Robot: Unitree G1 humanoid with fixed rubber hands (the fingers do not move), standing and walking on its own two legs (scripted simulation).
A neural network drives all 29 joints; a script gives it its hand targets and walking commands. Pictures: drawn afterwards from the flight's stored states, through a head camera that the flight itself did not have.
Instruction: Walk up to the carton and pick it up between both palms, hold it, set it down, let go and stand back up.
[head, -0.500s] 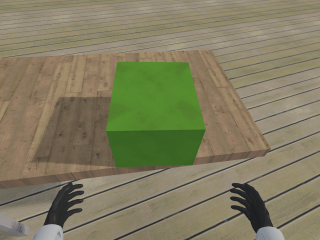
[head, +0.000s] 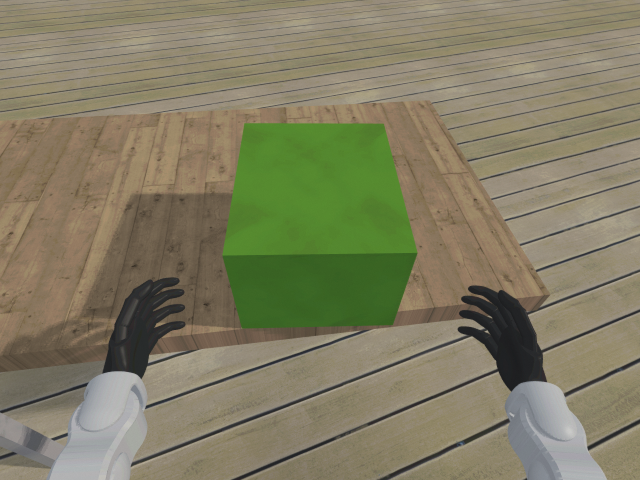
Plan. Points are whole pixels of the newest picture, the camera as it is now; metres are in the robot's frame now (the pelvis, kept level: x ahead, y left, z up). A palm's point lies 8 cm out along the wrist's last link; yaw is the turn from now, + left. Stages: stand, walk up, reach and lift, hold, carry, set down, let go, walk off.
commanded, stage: reach and lift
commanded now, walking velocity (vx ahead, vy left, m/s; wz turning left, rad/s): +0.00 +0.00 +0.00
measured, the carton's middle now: (316, 221) +0.47 +0.04 +0.04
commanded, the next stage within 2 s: none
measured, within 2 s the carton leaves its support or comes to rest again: neither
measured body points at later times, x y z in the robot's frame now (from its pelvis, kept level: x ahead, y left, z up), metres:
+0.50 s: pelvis +0.01 -0.01 +0.00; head +0.02 -0.01 +0.45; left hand +0.30 +0.22 +0.10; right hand +0.33 -0.21 +0.10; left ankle +0.02 +0.14 -0.75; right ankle -0.04 -0.12 -0.75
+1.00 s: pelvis -0.01 +0.00 +0.00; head +0.01 +0.00 +0.45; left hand +0.38 +0.24 +0.14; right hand +0.42 -0.19 +0.14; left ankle +0.02 +0.14 -0.75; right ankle -0.04 -0.12 -0.75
